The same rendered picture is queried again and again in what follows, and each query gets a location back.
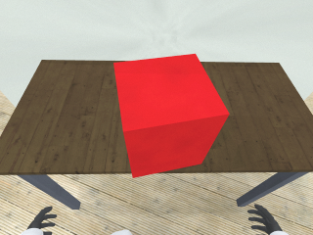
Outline robot left hand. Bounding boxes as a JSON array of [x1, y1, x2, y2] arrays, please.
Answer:
[[27, 206, 57, 235]]

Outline table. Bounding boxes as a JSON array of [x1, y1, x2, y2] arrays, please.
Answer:
[[0, 60, 313, 210]]

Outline robot right hand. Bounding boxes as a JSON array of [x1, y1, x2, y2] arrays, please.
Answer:
[[247, 204, 283, 235]]

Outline carton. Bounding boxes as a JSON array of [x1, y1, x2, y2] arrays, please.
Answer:
[[113, 54, 229, 178]]

